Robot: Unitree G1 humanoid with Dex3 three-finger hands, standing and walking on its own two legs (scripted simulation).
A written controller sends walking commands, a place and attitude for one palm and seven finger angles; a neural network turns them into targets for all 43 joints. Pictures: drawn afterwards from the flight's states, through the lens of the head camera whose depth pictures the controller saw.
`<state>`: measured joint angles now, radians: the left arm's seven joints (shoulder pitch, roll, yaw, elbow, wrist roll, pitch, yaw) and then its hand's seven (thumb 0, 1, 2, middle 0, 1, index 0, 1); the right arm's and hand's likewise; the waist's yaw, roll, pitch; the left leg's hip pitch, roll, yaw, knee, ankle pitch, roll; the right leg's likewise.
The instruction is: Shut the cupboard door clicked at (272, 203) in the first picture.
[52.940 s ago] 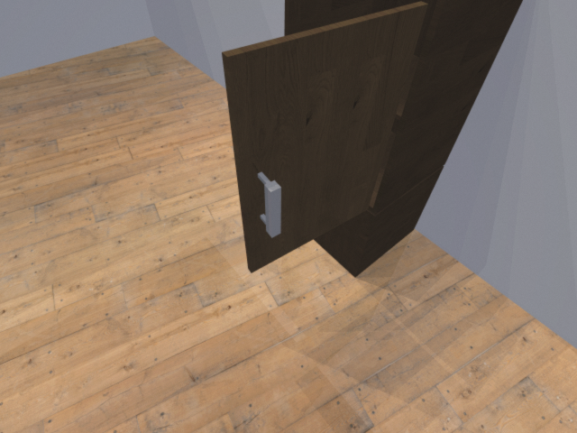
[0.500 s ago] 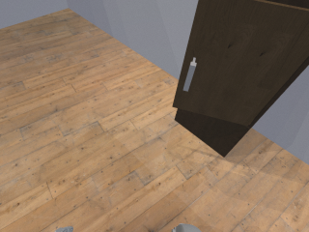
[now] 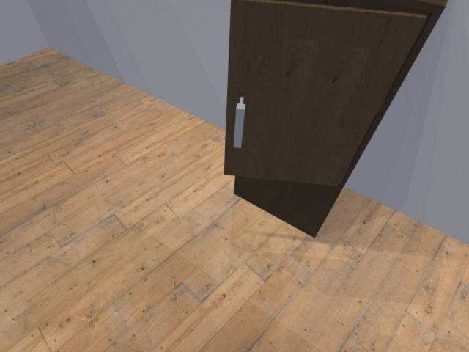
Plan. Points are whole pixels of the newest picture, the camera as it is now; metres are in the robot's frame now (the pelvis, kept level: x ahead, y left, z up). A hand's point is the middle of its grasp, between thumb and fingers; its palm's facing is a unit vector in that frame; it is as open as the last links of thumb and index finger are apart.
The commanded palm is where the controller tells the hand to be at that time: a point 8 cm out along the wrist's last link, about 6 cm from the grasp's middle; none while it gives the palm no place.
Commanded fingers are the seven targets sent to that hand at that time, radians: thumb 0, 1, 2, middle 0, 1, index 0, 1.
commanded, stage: take the last steps up to it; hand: left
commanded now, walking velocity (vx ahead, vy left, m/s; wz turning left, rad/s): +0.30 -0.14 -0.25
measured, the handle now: (239, 122) +0.73 +0.02 -0.07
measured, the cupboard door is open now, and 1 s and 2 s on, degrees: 28 28 28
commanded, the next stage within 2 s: come to a stop and stand still in 0.66 s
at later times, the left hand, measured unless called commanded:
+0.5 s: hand (195, 289) +0.28 +0.09 -0.17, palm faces -0.21 -0.96 -0.18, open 7.4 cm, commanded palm none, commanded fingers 0.00 0.90 0.90 -0.20 -0.30 -0.20 -0.30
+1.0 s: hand (215, 294) +0.27 +0.05 -0.18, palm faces -0.04 -0.99 -0.16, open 7.3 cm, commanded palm none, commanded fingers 0.00 0.90 0.90 -0.20 -0.30 -0.20 -0.30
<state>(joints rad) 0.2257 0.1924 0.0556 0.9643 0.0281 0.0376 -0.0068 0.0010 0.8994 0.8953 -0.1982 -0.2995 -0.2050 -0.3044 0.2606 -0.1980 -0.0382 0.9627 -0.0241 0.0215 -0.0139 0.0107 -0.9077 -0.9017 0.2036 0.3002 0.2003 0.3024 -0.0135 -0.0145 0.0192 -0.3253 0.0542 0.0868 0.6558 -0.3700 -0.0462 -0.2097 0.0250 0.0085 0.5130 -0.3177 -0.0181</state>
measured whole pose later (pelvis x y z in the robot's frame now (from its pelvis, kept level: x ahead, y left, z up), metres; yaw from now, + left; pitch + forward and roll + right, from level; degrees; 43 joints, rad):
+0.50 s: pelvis +0.13 -0.07 -0.01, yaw -8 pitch +1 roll +0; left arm 0.08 0.21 0.06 0.99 0.03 -0.02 -0.04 0.00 0.91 0.90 -0.19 -0.30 -0.20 -0.30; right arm 0.48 -0.15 -0.03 1.13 -0.02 -0.01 -0.02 0.01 -0.90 -0.90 0.21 0.30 0.20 0.30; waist -0.07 0.00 0.09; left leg -0.09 0.17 0.17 0.66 -0.49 -0.06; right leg -0.39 -0.03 -0.10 0.58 -0.20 -0.04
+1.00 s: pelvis +0.26 -0.11 +0.00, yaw -6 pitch +1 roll +0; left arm 0.27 0.14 0.01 1.10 0.01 0.01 0.04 0.00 0.91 0.90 -0.19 -0.30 -0.20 -0.30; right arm 0.14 -0.14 -0.01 1.04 0.00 0.00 -0.05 0.01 -0.92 -0.90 0.20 0.30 0.20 0.30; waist 0.02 -0.03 0.04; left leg -0.27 0.02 0.14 0.50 -0.24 0.03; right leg -0.12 0.00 -0.09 0.47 -0.35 -0.03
